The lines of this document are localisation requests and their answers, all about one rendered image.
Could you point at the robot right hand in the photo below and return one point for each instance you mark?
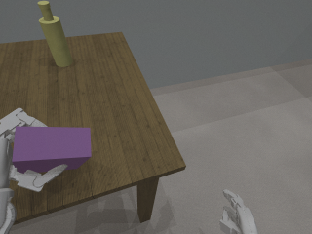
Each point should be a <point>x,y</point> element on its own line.
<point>242,221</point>

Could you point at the table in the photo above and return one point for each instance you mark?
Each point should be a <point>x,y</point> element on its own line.
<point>104,90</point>

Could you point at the left robot forearm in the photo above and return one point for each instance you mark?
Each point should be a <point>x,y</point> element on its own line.
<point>8,212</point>

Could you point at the robot left hand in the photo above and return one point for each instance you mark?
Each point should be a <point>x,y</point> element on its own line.
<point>29,180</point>

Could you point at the sponge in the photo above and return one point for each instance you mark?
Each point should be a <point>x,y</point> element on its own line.
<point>40,149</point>

